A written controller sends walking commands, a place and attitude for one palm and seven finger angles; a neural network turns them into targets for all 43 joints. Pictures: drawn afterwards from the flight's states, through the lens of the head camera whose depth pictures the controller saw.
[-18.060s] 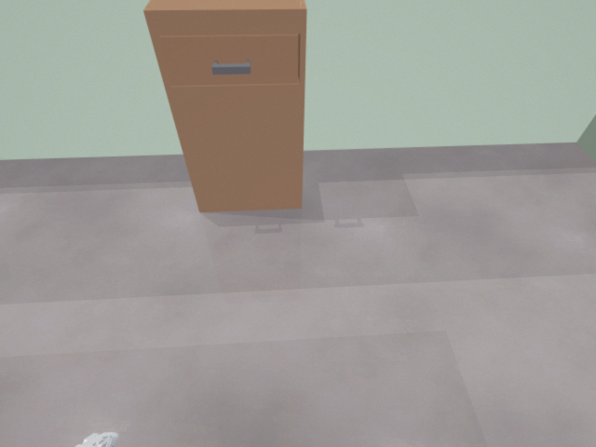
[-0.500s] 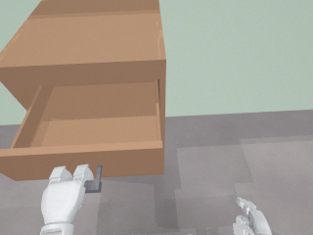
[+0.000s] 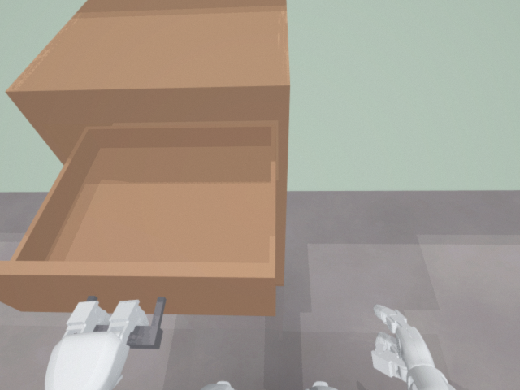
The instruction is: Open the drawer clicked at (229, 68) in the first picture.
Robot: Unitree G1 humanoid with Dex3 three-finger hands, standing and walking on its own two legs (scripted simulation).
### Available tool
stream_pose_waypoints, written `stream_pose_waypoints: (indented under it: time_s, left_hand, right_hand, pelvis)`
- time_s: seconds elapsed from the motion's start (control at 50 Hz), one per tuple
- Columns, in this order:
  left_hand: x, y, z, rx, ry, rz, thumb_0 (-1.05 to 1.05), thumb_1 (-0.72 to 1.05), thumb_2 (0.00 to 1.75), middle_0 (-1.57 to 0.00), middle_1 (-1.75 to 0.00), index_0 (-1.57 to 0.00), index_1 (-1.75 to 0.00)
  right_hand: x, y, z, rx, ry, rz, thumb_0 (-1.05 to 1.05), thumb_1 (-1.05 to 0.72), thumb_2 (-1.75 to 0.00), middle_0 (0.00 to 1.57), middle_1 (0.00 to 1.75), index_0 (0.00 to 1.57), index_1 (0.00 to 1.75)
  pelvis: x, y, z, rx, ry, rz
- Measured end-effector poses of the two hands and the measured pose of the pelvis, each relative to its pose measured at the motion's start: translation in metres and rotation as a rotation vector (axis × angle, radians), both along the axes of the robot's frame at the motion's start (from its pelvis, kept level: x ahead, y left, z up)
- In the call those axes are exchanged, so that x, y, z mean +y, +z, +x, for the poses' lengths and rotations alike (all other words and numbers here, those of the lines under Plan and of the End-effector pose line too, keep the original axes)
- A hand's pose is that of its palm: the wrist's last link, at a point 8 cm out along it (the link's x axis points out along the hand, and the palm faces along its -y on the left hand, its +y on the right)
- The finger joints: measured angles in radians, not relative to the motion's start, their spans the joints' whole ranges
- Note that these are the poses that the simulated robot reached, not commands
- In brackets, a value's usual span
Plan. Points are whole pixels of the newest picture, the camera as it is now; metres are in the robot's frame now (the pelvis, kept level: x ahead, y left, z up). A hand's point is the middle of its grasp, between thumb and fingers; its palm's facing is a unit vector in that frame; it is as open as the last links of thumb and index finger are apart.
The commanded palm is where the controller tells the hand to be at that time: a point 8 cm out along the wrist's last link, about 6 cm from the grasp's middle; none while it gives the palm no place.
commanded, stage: open the thumb to release the handle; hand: left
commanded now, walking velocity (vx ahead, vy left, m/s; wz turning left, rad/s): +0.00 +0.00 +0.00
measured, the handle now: (120, 320) +0.21 +0.23 +0.01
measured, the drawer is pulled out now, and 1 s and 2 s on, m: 0.30 0.30 0.30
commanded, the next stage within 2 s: lift the hand off the handle in 0.60 s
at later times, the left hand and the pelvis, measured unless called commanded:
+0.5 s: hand (115, 361) +0.16 +0.22 +0.00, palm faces +0.00 -0.07 -1.00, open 10.1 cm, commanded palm +0.13 +0.23 +0.04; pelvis -0.03 -0.01 +0.01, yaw +2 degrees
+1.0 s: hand (117, 358) +0.16 +0.22 -0.01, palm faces +0.02 -0.08 -1.00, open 13.8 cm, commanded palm +0.15 +0.23 +0.05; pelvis -0.03 +0.00 +0.01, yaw +3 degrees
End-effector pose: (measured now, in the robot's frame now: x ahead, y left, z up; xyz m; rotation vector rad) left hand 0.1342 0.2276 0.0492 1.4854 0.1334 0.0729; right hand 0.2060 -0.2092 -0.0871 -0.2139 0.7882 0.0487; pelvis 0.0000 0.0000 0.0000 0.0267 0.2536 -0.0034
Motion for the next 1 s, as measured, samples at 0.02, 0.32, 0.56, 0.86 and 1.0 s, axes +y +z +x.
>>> stream_pose_waypoints:
  time_s: [0.02,0.32,0.56,0.86,1.0]
  left_hand:
    - [0.0,0.0,0.0,0.0,-0.001,0.002,0.03,0.68,0.75,-0.3,-1.33,-0.41,-1.35]
    - [-0.004,-0.001,0.004,-0.054,0.055,0.024,0.0,0.54,0.74,-0.38,-1.32,-0.4,-1.32]
    - [-0.004,0.002,0.004,-0.019,0.059,0.009,0.0,-0.13,0.47,-0.37,-1.27,-0.35,-1.25]
    - [-0.003,-0.001,0.002,-0.049,0.051,0.003,-0.01,-0.48,0.31,-0.36,-1.24,-0.32,-1.21]
    - [-0.004,-0.003,0.008,-0.045,0.049,0.006,-0.01,-0.49,0.31,-0.36,-1.24,-0.32,-1.21]
  right_hand:
    - [-0.003,-0.003,-0.004,0.011,-0.007,-0.004,0.01,-0.9,-0.9,0.2,0.3,0.2,0.3]
    - [-0.029,-0.024,-0.042,0.099,-0.079,-0.048,0.01,-0.9,-0.9,0.2,0.3,0.2,0.3]
    - [-0.021,-0.001,-0.032,0.016,-0.07,-0.039,0.01,-0.9,-0.9,0.2,0.3,0.2,0.3]
    - [-0.014,-0.002,-0.027,0.017,-0.05,-0.043,0.01,-0.9,-0.9,0.2,0.3,0.2,0.3]
    - [-0.007,-0.006,-0.03,0.043,-0.047,-0.038,0.01,-0.9,-0.9,0.2,0.3,0.2,0.3]
  pelvis:
    - [-0.001,-0.001,-0.001,0.002,0.0,0.002]
    - [-0.008,-0.002,-0.019,-0.001,0.031,0.006]
    - [-0.014,0.009,-0.028,-0.039,0.041,0.002]
    - [-0.007,0.006,-0.026,-0.033,0.045,-0.006]
    - [-0.004,0.007,-0.025,-0.034,0.047,-0.008]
